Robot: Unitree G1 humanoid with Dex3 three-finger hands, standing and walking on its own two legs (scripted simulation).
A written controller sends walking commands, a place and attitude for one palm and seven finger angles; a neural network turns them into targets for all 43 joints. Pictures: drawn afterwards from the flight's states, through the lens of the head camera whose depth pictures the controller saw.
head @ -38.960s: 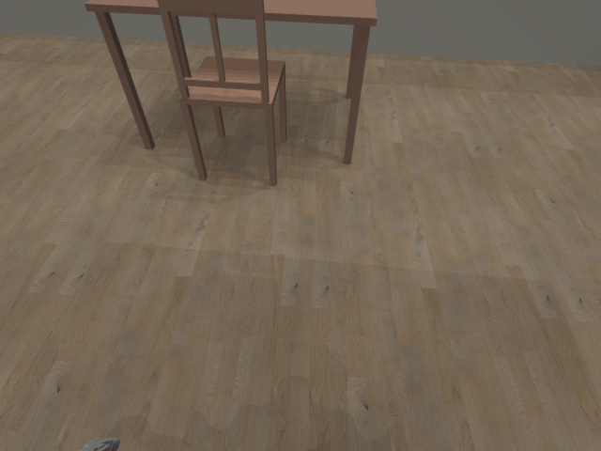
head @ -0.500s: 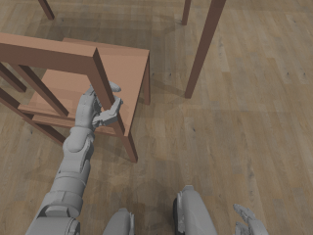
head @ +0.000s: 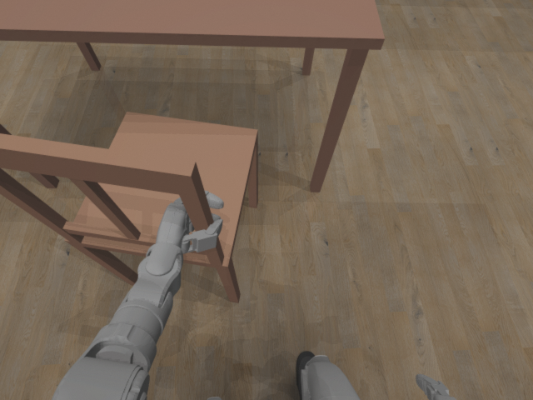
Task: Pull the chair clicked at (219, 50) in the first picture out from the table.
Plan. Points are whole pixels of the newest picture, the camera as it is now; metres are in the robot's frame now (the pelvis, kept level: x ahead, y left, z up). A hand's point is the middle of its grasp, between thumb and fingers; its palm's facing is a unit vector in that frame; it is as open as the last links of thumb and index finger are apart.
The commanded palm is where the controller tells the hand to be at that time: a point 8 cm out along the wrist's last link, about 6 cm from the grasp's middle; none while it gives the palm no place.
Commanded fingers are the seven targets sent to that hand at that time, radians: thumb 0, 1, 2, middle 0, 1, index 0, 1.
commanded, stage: step backward, pulling the chair out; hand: left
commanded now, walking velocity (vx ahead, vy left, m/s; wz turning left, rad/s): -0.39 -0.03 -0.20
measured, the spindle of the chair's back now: (110, 210) +0.43 +0.27 -0.08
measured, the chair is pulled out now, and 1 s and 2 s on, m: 0.21 0.32 0.32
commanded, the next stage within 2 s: none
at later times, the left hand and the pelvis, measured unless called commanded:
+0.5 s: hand (219, 269) +0.31 +0.07 -0.06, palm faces -0.12 -0.98 -0.13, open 5.9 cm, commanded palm +0.30 +0.13 -0.06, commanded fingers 0.00 0.90 0.90 -0.50 -1.45 -0.50 -1.45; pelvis -0.04 -0.01 -0.01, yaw -3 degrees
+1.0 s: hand (230, 298) +0.27 +0.05 -0.06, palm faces -0.18 -0.97 -0.15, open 5.9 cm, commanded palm +0.27 +0.11 -0.05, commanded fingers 0.00 0.90 0.90 -0.50 -1.45 -0.50 -1.45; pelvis -0.08 +0.00 +0.00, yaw -4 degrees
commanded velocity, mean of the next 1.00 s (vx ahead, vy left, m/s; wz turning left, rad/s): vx -0.38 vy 0.03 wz -0.12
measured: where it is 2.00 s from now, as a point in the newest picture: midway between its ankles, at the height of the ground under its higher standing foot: outside the picture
